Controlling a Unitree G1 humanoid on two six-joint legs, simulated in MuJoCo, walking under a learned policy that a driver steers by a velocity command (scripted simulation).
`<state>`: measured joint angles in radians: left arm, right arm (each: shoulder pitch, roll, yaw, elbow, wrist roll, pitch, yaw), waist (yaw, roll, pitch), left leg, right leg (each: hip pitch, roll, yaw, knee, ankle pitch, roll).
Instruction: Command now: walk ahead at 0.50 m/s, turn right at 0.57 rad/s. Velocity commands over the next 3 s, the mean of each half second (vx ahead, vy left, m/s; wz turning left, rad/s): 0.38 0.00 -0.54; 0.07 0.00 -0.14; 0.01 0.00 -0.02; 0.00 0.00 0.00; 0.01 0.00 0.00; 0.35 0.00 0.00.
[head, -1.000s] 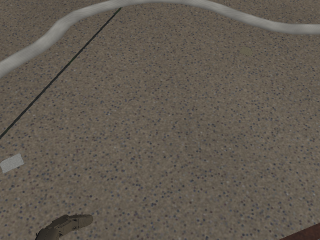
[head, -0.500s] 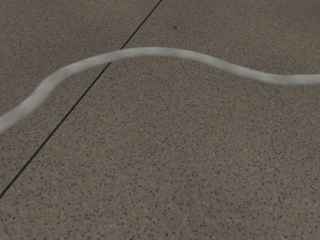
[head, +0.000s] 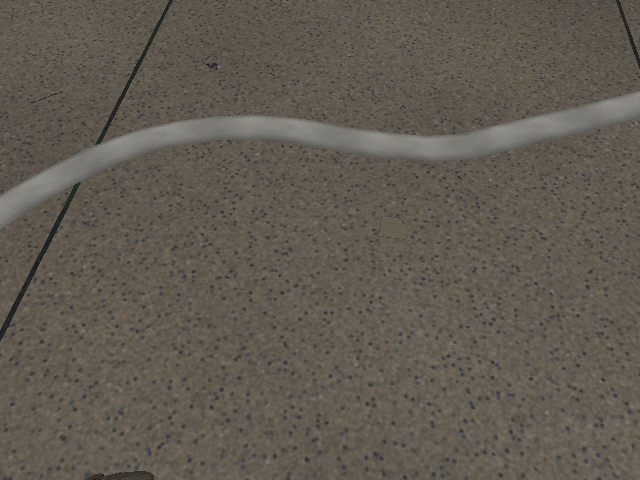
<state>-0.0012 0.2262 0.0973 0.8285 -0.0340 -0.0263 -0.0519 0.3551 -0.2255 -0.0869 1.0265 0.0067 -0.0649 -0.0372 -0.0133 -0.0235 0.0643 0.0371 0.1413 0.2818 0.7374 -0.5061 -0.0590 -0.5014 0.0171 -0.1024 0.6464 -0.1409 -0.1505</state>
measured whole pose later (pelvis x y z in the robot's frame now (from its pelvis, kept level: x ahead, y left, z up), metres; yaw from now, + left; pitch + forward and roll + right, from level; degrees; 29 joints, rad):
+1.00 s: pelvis +0.34 -0.05 +0.02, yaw -20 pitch -1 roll +1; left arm 0.23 0.21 0.03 0.86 0.01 0.00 0.03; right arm 0.18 -0.24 -0.03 0.90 -0.02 -0.03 0.00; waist -0.02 0.01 0.01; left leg -0.31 0.00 0.00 0.51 -0.18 -0.01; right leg -0.24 0.00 0.05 0.57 -0.32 0.00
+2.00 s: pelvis +0.36 -0.07 +0.03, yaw -19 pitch -1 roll +0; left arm 0.27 0.19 0.01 1.08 0.00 -0.01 0.03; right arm 0.19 -0.21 -0.03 1.11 0.00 0.01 -0.05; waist -0.01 0.01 0.04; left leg -0.25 0.03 -0.03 0.48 -0.21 -0.03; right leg -0.14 0.03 0.01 0.48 -0.32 -0.02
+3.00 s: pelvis +0.54 -0.07 +0.03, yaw -19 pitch +2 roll +0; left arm 0.09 0.25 0.05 0.91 -0.02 -0.09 -0.01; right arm 0.48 -0.17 -0.01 1.09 0.00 -0.09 -0.01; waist -0.07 -0.03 -0.01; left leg 0.06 -0.04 0.05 0.18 -0.27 0.05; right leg -0.68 -0.11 -0.01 0.80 -0.04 -0.03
